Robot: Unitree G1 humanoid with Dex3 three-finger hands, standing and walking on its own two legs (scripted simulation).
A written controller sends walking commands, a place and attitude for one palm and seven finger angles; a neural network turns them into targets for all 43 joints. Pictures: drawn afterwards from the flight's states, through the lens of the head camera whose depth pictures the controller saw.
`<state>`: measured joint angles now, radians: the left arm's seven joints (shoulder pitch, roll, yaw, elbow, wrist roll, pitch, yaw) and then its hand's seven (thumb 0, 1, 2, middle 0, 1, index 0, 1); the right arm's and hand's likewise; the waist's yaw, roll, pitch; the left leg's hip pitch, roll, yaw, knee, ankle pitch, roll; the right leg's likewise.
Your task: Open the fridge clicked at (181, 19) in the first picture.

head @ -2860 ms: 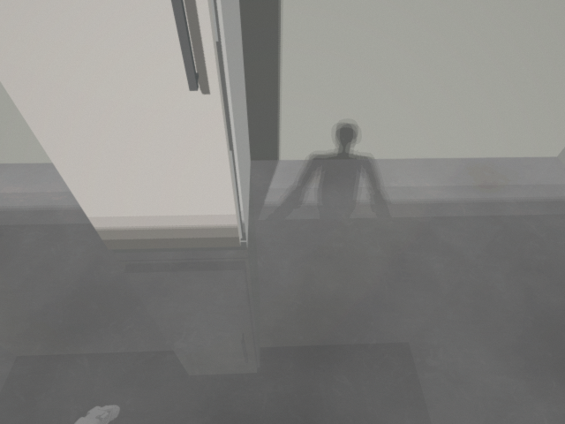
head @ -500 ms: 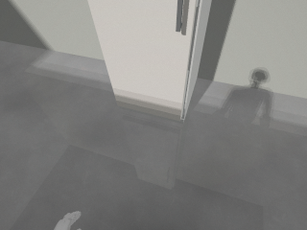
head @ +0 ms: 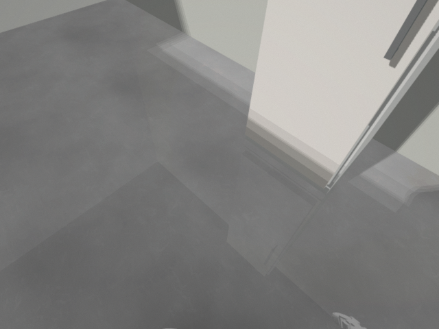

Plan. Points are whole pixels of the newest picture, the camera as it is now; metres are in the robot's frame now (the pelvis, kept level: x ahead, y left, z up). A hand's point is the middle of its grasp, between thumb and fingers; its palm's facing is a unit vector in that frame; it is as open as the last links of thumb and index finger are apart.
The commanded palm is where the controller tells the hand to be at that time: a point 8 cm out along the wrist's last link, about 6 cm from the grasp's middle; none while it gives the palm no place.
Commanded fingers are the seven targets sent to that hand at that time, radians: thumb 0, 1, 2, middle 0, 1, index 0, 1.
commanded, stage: walk to a spot facing it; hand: right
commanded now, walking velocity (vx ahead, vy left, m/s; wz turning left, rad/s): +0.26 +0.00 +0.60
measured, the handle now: out of the picture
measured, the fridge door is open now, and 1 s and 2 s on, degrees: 0 0 0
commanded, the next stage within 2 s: turn to face it in 1.14 s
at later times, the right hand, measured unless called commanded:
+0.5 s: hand out of the picture +0.16 -0.22 -0.16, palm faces -0.22 +0.96 -0.15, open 7.4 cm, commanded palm none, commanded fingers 0.00 -0.90 -0.90 0.20 0.30 0.20 0.30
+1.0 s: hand (233, 206) +0.43 +0.00 -0.17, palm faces -0.55 +0.81 -0.19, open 7.3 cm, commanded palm none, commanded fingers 0.00 -0.90 -0.90 0.20 0.30 0.20 0.30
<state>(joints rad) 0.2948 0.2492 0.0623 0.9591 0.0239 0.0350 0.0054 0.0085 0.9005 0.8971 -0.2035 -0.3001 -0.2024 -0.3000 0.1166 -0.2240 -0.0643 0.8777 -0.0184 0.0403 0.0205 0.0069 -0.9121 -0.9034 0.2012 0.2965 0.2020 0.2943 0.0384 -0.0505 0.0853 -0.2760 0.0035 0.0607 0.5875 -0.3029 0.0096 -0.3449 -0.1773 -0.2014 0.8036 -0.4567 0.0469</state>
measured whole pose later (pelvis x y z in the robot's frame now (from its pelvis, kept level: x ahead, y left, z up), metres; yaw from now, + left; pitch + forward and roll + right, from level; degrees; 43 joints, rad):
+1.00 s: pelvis +0.22 +0.09 -0.01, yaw +34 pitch -1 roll +0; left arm 0.38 0.14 0.05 1.06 0.02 -0.01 0.01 0.01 0.90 0.90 -0.20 -0.30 -0.20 -0.30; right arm 0.11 -0.21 -0.08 0.93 -0.01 -0.03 0.02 0.00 -0.91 -0.90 0.20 0.30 0.20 0.29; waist 0.04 0.02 0.13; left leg -0.39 -0.07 0.15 0.65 -0.26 0.14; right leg -0.36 -0.18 -0.08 1.34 -0.40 0.05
